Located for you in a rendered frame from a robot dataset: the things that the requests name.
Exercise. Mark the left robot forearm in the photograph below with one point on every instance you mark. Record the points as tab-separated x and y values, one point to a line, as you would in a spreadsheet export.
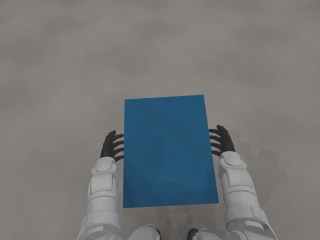
101	213

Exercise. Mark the right robot hand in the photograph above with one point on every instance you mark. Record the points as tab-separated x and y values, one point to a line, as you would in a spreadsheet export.
225	140

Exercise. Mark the carton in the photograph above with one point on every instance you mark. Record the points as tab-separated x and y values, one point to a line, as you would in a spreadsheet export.
167	153

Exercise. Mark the left robot hand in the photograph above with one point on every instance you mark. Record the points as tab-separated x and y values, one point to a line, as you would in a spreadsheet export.
108	146

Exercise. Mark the right robot forearm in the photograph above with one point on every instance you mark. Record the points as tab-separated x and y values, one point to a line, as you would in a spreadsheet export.
241	201

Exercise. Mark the left robot shin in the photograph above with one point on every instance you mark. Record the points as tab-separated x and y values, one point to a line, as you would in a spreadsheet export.
150	225

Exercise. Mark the right robot foot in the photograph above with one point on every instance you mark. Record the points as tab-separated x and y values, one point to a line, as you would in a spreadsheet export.
191	233

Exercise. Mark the robot right upper arm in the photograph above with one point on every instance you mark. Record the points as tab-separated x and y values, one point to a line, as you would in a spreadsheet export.
241	234

